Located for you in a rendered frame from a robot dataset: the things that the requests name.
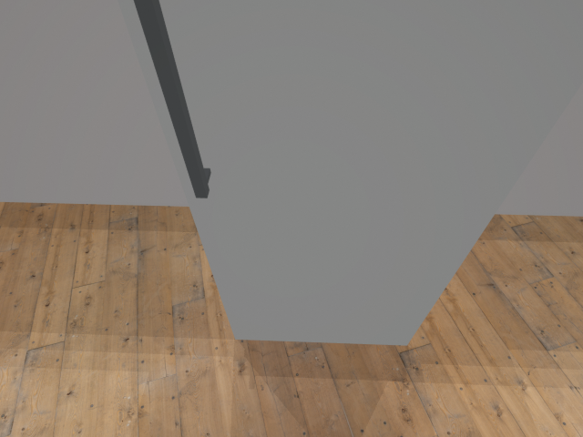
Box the fridge door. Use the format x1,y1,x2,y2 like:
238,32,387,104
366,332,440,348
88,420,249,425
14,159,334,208
118,0,583,346

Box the handle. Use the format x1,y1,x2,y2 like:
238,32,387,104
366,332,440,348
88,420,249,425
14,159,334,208
134,0,211,198

